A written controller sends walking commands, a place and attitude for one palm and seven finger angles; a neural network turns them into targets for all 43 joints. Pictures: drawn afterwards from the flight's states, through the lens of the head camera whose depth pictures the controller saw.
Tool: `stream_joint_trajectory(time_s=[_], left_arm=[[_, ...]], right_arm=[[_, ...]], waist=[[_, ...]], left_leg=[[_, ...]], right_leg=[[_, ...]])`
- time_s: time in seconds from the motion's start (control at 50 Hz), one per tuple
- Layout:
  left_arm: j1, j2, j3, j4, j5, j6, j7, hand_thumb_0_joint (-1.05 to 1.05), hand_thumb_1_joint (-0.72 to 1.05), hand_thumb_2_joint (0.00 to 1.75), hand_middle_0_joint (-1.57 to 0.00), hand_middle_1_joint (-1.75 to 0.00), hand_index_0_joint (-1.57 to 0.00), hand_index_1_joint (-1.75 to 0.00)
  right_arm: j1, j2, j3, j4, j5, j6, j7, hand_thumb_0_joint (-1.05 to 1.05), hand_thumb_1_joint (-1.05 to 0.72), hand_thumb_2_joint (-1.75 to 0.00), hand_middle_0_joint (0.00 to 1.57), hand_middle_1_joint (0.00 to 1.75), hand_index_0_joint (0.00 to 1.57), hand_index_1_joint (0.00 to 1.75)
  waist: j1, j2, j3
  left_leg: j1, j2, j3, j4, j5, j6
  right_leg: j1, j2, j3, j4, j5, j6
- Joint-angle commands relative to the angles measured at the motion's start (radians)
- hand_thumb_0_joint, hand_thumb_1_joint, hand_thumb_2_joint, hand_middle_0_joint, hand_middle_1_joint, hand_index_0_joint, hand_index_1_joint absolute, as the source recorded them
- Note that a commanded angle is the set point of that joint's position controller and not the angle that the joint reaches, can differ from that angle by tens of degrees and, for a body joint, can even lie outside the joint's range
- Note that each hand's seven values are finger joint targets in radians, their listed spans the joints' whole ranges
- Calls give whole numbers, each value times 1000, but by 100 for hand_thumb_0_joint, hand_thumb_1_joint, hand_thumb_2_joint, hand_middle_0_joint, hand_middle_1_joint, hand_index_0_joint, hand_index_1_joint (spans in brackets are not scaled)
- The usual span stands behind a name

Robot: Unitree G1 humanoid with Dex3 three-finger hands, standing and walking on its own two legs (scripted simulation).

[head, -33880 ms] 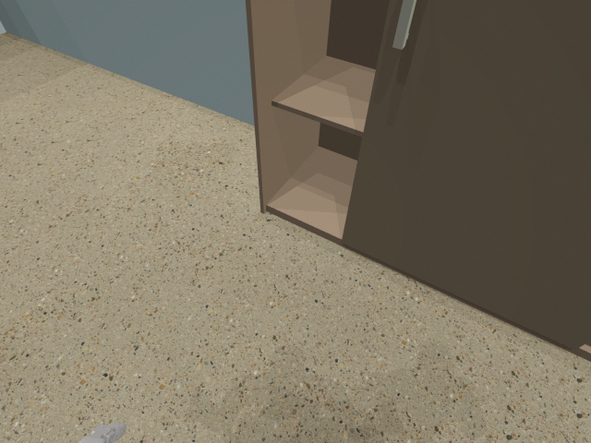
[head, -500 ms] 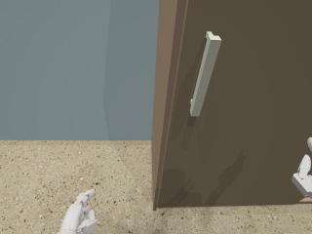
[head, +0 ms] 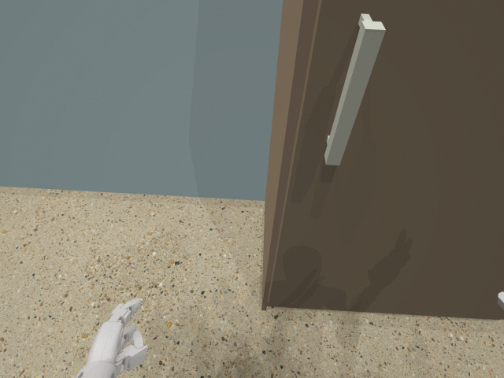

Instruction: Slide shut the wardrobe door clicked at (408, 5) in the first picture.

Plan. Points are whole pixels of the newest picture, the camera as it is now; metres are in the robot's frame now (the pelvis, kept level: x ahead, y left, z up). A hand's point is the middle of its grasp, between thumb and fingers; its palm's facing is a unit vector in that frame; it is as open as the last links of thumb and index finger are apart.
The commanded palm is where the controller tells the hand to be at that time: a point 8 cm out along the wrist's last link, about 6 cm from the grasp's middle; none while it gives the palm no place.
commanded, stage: step back with the hand held close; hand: right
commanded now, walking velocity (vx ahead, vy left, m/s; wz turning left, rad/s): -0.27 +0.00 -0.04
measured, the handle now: (346, 98) +0.46 -0.11 +0.23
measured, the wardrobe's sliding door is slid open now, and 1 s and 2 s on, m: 0.00 0.00 0.00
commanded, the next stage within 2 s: stop stepping back and stand still in 0.84 s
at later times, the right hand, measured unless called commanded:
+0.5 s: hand out of the picture +0.14 -0.28 +0.17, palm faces +0.46 +0.76 -0.46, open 7.4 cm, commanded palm +0.07 -0.32 +0.18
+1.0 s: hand out of the picture +0.01 -0.25 +0.18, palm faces +0.45 +0.76 -0.47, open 7.4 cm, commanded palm -0.03 -0.28 +0.18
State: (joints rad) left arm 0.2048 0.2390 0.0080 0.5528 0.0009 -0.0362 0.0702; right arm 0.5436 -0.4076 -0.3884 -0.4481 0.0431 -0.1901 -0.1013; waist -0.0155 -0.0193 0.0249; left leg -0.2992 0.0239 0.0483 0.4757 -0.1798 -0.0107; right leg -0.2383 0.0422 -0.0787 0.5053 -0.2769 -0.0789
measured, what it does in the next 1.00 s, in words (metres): walks backwards: left foot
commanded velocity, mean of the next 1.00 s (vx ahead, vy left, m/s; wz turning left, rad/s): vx -0.30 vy -0.01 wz -0.02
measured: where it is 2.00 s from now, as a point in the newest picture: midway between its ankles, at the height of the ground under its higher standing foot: outside the picture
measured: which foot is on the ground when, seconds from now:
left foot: down 0.00-0.40, up 0.42-0.52, down 0.54-1.00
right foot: down 0.00-0.86, up 0.88-1.00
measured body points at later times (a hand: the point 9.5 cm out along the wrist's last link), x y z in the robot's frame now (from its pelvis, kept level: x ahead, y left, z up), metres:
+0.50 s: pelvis -0.05 -0.01 -0.01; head -0.04 -0.04 +0.44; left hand +0.11 +0.22 -0.08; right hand +0.11 -0.32 +0.19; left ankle -0.04 +0.13 -0.72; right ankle +0.00 -0.06 -0.74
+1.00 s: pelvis -0.17 +0.02 +0.00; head -0.16 -0.01 +0.45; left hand +0.01 +0.25 -0.07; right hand -0.02 -0.29 +0.20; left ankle -0.14 +0.13 -0.74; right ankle -0.16 -0.09 -0.68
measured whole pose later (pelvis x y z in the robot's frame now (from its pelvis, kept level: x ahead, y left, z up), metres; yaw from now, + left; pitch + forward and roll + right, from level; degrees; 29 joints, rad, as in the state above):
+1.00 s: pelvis -0.17 +0.02 +0.00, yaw -1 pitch +2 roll -1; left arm 0.20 0.19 0.01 0.60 0.02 -0.04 0.06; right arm 0.57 -0.45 -0.48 -0.54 0.05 -0.25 -0.13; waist -0.03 0.09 -0.03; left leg -0.33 -0.01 -0.02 0.50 -0.20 0.02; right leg -0.53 0.03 -0.01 0.97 -0.39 0.01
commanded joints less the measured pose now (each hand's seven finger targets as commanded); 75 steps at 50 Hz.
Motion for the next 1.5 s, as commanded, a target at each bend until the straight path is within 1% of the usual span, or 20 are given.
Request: stream_joint_trajectory(time_s=[0.0,0.16,0.28,0.38,0.52,0.62,0.74,0.8,0.84,0.88,0.92,1.06,1.1,1.16,1.24,1.34,1.42,1.44,1.46,1.48], left_arm=[[-99,116,44,-170,1,-53,18,0,90,90,-20,-30,-20,-30],[-71,124,47,-154,-2,-77,11,0,90,90,-20,-30,-20,-30],[-54,122,46,-146,3,-98,1,0,90,90,-20,-30,-20,-30],[-65,134,46,-152,13,-120,8,0,90,90,-20,-30,-20,-30],[-40,118,53,-101,33,-141,-3,0,90,90,-20,-30,-20,-30],[-63,115,53,-62,36,-146,-16,0,90,90,-20,-30,-20,-30],[-110,111,52,-133,28,-118,-28,0,90,90,-20,-30,-20,-30],[-143,106,53,-156,24,-83,-16,0,90,90,-20,-30,-20,-30],[-112,77,74,-141,-1,-62,-13,0,90,90,-20,-30,-20,-30],[-122,57,67,-93,13,-60,-11,0,90,90,-20,-30,-20,-30],[-137,20,35,-105,18,-50,-2,0,90,90,-20,-30,-20,-30],[-20,103,48,-101,9,-121,40,0,90,90,-20,-30,-20,-30],[-28,128,58,-124,7,-142,46,0,90,90,-20,-30,-20,-30],[-65,82,30,-107,16,-158,32,0,90,90,-20,-30,-20,-30],[-55,105,40,-58,7,-155,9,0,90,90,-20,-30,-20,-30],[-51,96,53,-44,-5,-107,0,0,90,90,-20,-30,-20,-30],[-56,72,23,-54,3,-93,9,0,90,90,-20,-30,-20,-30],[-47,88,23,-57,7,-95,17,0,90,90,-20,-30,-20,-30],[-49,119,26,-73,12,-106,21,0,90,90,-20,-30,-20,-30],[-59,99,24,-93,12,-121,16,0,90,90,-20,-30,-20,-30]], right_arm=[[-43,-191,-178,-245,8,-80,-38,0,-90,-90,20,30,20,30],[-115,-147,-139,-179,-15,-91,-37,0,-90,-90,20,30,20,30],[-152,-172,-139,-248,-21,-124,-51,0,-90,-90,20,30,20,30],[-123,-187,-189,-319,-41,-157,-60,0,-90,-90,20,30,20,30],[-24,-156,-178,-228,-20,-176,-29,0,-90,-90,20,30,20,30],[-92,-163,-133,-299,-3,-184,-19,0,-90,-90,20,30,20,30],[55,-237,-231,-410,29,-138,-28,0,-90,-90,20,30,20,30],[85,-276,-293,-355,32,-131,-23,0,-90,-90,20,30,20,30],[48,-245,-246,-312,36,-117,-34,0,-90,-90,20,30,20,30],[23,-205,-222,-231,30,-88,-47,0,-90,-90,20,30,20,30],[-7,-179,-182,-174,16,-80,-41,0,-90,-90,20,30,20,30],[-123,-168,-99,-289,-22,-71,-85,0,-90,-90,20,30,20,30],[-125,-210,-130,-387,-26,-88,-92,0,-90,-90,20,30,20,30],[-126,-227,-158,-435,-31,-94,-81,0,-90,-90,20,30,20,30],[-135,-163,-149,-177,-36,-89,-77,0,-90,-90,20,30,20,30],[-179,-128,-85,-37,-14,-65,-49,0,-90,-90,20,30,20,30],[-192,-131,-69,-128,-9,-54,-50,0,-90,-90,20,30,20,30],[-197,-138,-70,-184,-8,-58,-51,0,-90,-90,20,30,20,30],[-214,-141,-73,-280,-8,-71,-58,0,-90,-90,20,30,20,30],[-278,-178,-90,-369,-33,-84,-71,0,-90,-90,20,30,20,30]], waist=[[-19,-62,-175],[-2,3,-76],[15,85,-61],[-5,-225,-127],[0,-50,-92],[-9,-166,-323],[-32,-125,-361],[-10,3,-221],[-3,260,-135],[7,199,-98],[17,138,-77],[16,90,-190],[10,-67,-226],[10,-288,-125],[11,-94,10],[16,242,-9],[51,130,-68],[59,-17,-56],[57,-287,-36],[54,-359,7]], left_leg=[[256,36,-97,89,273,16],[229,54,-161,101,64,27],[-35,131,-243,-114,-299,74],[270,-47,-64,296,-13,4],[121,-60,-81,129,-67,13],[0,-54,-84,79,-15,14],[126,-51,-85,126,-120,11],[179,29,-178,3,44,55],[-217,357,-551,-314,-195,196],[-243,354,-412,-285,-58,214],[-135,258,-268,-179,198,174],[71,140,-205,-93,-106,61],[88,13,-92,100,-6,11],[-6,-4,-22,233,-141,-11],[184,-20,-32,25,-132,12],[-63,264,-489,-336,-608,183],[-243,158,-191,-142,-541,118],[-269,79,-126,22,-525,87],[-310,-52,-37,313,-428,35],[-338,-93,-46,554,-355,25]], right_leg=[[-180,-160,196,-131,222,14],[-400,-156,202,-126,-212,-21],[-243,-89,197,23,-281,3],[-471,-264,385,-295,-336,-48],[-235,-265,337,-132,217,-45],[229,-261,269,-42,870,12],[42,-303,277,-93,550,-39],[-255,-192,195,-52,-38,9],[-160,6,102,470,-152,108],[-241,-15,173,706,-173,102],[-247,-57,132,570,-131,105],[37,-54,51,-152,-46,31],[82,-185,205,-186,159,-10],[-4,-252,282,-231,276,-10],[-268,-208,204,-183,-221,-10],[-213,-33,73,425,-190,48],[82,-79,80,108,-125,34],[110,-91,146,-56,-217,29],[76,-264,479,-312,-481,-21],[-7,-383,672,-423,-543,-90]])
